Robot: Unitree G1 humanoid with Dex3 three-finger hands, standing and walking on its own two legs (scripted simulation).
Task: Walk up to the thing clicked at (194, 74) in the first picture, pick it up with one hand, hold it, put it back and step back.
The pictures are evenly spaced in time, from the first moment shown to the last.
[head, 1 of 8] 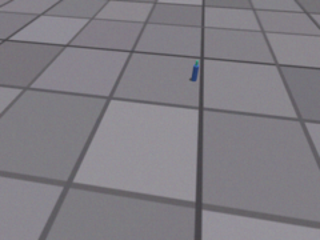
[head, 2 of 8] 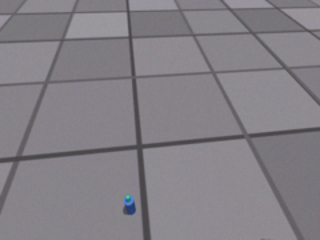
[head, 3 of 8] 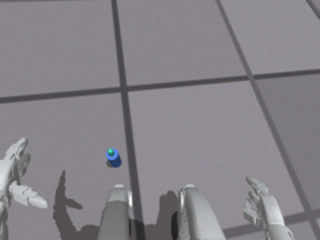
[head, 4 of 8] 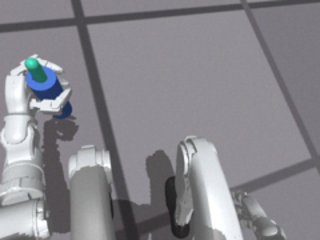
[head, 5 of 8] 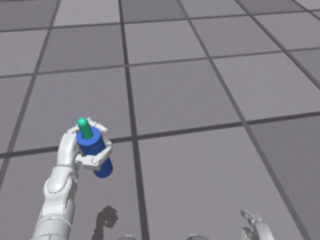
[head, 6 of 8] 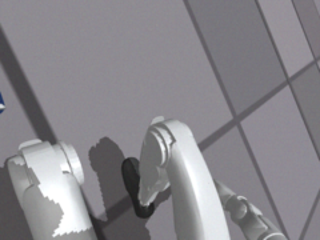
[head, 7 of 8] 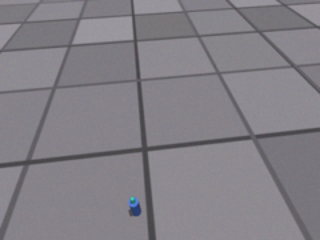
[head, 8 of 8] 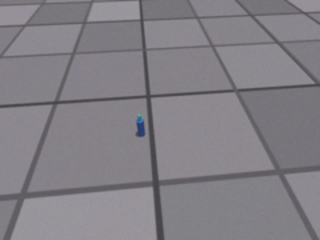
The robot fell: no
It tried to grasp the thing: yes
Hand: left
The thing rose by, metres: 0.67
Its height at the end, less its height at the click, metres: +0.00
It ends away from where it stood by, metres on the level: 0.01
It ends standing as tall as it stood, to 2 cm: yes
